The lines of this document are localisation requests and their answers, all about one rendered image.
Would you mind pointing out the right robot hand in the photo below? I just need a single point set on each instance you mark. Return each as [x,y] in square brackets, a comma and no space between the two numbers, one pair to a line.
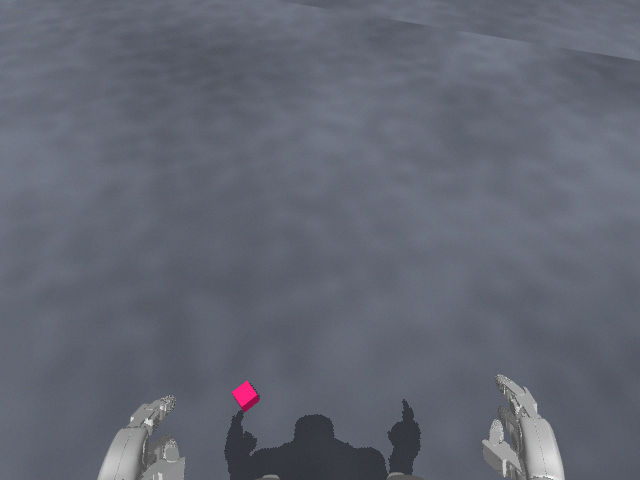
[532,437]

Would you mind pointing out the cube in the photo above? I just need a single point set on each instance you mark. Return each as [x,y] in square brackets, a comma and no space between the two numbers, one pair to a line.
[245,396]

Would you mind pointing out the left robot hand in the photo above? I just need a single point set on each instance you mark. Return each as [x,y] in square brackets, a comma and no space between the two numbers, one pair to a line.
[130,458]

